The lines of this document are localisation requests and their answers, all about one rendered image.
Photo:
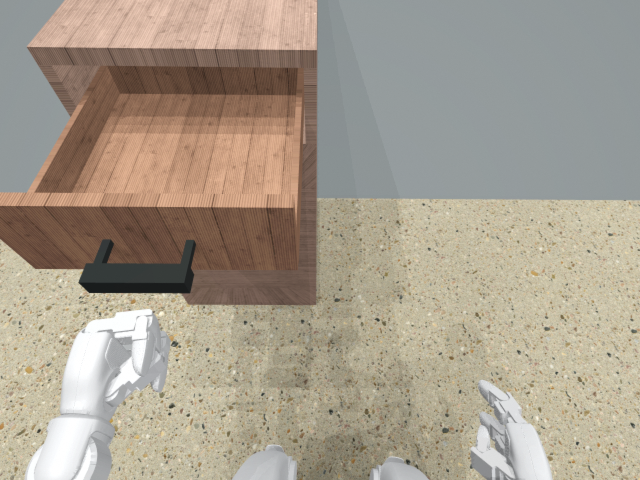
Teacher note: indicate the left robot shin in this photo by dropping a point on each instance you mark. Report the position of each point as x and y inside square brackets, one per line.
[275, 448]

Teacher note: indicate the cabinet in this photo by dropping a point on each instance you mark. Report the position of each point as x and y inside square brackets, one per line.
[83, 35]

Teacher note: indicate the robot left hand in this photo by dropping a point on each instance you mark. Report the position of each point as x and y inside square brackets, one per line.
[131, 343]

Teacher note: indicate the robot shin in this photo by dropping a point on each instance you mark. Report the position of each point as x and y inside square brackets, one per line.
[275, 448]
[394, 459]

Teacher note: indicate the left robot forearm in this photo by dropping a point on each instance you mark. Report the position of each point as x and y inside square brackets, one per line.
[76, 448]

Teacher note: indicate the robot right hand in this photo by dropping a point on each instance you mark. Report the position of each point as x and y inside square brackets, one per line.
[520, 454]

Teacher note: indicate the right robot shin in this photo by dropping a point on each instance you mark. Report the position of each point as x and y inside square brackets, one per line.
[394, 459]

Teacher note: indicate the handle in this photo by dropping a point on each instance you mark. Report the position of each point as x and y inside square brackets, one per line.
[103, 277]

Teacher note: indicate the drawer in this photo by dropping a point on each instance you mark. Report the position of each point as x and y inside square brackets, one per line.
[153, 156]

